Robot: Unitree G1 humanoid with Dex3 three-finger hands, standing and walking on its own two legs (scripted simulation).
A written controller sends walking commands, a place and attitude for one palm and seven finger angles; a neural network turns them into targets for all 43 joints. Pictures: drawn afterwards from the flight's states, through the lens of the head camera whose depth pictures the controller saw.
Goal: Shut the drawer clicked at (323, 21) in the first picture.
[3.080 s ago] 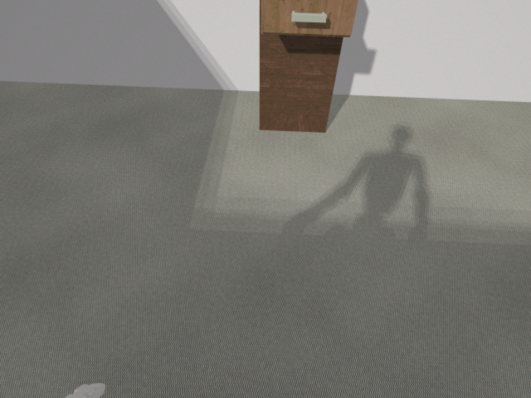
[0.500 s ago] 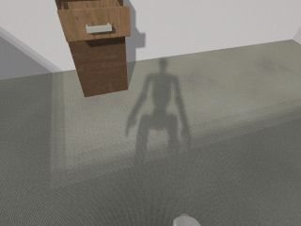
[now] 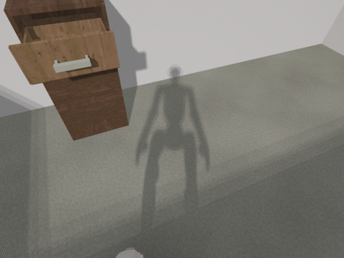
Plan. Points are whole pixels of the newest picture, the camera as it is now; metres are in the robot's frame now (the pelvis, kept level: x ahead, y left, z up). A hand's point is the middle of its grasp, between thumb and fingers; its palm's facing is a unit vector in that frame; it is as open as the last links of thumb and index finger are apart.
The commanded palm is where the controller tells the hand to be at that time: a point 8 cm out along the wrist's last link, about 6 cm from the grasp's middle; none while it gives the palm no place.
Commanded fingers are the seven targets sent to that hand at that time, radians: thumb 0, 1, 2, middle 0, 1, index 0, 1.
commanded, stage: walk to a spot facing it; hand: left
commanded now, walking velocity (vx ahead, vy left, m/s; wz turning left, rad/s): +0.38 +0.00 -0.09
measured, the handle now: (72, 62) +0.80 +0.43 +0.02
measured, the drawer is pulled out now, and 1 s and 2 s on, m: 0.30 0.30 0.30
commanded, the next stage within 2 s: turn to face it in 0.48 s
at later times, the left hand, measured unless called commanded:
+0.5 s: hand (113, 200) +0.31 +0.20 -0.17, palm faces -0.13 -0.97 -0.21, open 7.3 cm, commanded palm none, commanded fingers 0.00 0.90 0.90 -0.20 -0.30 -0.20 -0.30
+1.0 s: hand (140, 156) +0.49 +0.13 -0.17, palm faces +0.01 -0.98 -0.18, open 7.2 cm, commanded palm none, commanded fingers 0.00 0.90 0.90 -0.20 -0.30 -0.20 -0.30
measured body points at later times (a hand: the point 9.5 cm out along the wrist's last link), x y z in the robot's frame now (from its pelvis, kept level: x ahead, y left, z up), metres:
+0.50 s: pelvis +0.23 +0.02 +0.00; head +0.25 +0.01 +0.45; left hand +0.32 +0.25 -0.15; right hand +0.14 -0.17 -0.16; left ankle +0.15 +0.14 -0.74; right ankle +0.32 -0.13 -0.70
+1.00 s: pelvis +0.38 -0.04 -0.01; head +0.39 -0.03 +0.44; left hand +0.48 +0.18 -0.16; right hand +0.44 -0.28 -0.15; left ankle +0.43 +0.06 -0.72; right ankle +0.37 -0.12 -0.74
